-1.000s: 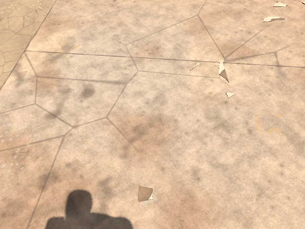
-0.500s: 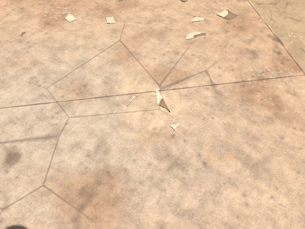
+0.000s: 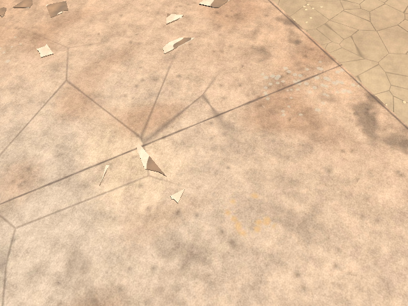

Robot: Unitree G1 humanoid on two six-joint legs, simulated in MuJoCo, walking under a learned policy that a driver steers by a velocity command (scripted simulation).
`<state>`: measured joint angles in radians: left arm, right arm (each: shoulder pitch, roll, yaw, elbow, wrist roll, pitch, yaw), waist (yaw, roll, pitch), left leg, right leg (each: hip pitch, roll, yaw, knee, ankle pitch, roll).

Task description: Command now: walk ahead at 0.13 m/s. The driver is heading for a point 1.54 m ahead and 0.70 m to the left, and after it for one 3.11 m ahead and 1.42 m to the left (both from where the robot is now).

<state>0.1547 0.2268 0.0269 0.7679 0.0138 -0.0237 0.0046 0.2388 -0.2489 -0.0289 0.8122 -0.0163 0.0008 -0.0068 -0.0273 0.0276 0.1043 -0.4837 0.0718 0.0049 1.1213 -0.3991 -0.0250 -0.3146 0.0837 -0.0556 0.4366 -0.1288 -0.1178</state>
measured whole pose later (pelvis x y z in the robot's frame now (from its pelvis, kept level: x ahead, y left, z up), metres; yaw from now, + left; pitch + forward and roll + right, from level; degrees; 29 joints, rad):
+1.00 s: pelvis +0.32 +0.12 +0.00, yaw +33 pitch +0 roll -1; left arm 0.20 0.26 0.04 0.78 0.03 -0.06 0.01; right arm 0.28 -0.31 -0.07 0.81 -0.03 -0.02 0.03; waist -0.02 0.05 0.05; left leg -0.41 -0.02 -0.04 1.14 -0.35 0.08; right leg -0.29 0.00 -0.11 0.47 -0.19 -0.04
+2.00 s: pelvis +0.76 +0.45 +0.00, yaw +39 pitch +0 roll +0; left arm 0.22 0.24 0.05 0.92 0.02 -0.06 -0.01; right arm 0.30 -0.25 -0.04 0.96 -0.02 -0.06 0.01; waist -0.01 0.03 0.06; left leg -0.36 0.02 -0.01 1.14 -0.32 0.08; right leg -0.28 0.04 -0.11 0.45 -0.17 -0.09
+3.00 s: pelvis +1.19 +0.70 -0.02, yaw +10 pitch +1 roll +0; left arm 0.09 0.26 0.07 0.81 0.03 -0.01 -0.03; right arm 0.33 -0.23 -0.06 0.91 -0.01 -0.06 0.00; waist -0.04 0.01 0.08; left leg -0.24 0.09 0.10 1.17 -0.43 -0.02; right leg -0.41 0.08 -0.09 0.61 -0.22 -0.14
